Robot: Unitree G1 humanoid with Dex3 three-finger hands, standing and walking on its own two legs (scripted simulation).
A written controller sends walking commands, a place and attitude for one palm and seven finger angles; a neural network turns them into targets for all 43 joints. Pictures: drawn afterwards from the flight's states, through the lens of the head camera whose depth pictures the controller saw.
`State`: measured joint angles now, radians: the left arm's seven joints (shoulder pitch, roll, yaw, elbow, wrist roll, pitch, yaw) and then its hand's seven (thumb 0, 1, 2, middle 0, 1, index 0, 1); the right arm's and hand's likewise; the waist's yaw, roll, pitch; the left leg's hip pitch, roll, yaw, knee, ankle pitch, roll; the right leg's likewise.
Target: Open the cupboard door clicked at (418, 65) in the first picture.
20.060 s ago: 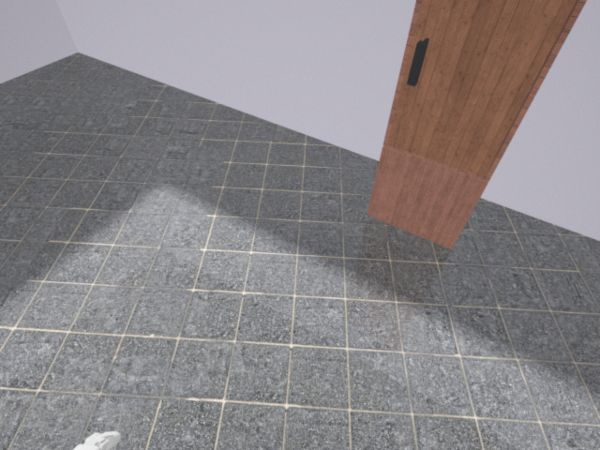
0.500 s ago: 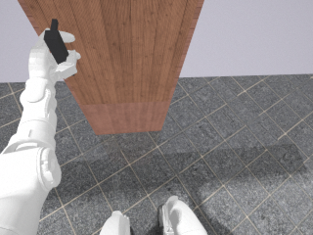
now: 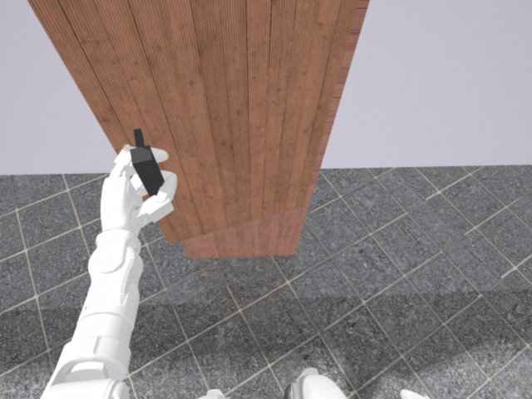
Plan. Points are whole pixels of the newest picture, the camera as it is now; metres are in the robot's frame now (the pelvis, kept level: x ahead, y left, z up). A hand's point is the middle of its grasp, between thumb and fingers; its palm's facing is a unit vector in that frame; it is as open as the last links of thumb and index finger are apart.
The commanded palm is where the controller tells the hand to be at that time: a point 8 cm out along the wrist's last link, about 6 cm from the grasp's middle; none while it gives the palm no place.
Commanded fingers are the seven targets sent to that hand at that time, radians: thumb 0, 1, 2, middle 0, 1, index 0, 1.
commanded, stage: pull the door open along its arc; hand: left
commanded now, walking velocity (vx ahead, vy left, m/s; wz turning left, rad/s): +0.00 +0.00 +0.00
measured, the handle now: (151, 168) +0.46 +0.17 +0.04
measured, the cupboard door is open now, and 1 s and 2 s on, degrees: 16 47 48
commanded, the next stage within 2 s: open thumb and fingers to let go in 0.64 s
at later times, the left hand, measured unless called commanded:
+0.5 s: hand (221, 257) +0.31 +0.06 +0.04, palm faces +0.38 -0.92 -0.02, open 6.6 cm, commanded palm +0.24 +0.09 +0.04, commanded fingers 0.00 0.90 0.90 -0.40 -1.35 -0.40 -1.35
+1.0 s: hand (242, 276) +0.28 +0.03 +0.04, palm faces +0.43 -0.90 -0.06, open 7.6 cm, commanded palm +0.23 +0.07 +0.04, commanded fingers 0.00 -0.08 0.48 -0.33 -1.25 -0.33 -1.25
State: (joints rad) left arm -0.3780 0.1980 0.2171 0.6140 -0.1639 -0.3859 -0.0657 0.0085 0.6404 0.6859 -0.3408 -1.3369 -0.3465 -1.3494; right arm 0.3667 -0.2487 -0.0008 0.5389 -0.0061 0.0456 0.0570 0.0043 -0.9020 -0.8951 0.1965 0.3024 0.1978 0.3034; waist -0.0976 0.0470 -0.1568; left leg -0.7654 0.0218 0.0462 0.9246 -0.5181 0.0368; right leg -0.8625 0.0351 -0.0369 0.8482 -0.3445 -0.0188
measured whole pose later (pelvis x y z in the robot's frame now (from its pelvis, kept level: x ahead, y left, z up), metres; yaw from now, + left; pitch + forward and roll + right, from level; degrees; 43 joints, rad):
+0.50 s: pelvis +0.01 -0.03 +0.00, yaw +3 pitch +15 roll +0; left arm 0.07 -0.11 -0.19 0.20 0.09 -0.28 0.54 0.03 0.64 0.70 -0.27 -1.28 -0.31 -1.32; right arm 0.21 -0.16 0.00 0.55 -0.08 0.03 0.04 0.01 -0.90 -0.90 0.20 0.30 0.20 0.30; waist -0.01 0.04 -0.16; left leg -0.63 0.01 0.00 0.90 -0.52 -0.01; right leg -0.74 0.02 -0.08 0.88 -0.40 -0.06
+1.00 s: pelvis -0.02 -0.07 -0.01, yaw +6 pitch +13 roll +2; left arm 0.05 -0.11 -0.21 0.19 0.09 -0.25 0.56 0.01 0.42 0.69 -0.35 -1.28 -0.36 -1.30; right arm 0.16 -0.19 0.00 0.60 -0.08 -0.05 0.00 0.01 -0.90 -0.90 0.19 0.30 0.20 0.30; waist 0.00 0.05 -0.14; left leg -0.68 0.00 -0.05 0.94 -0.49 -0.05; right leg -0.78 0.01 -0.13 0.95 -0.40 -0.11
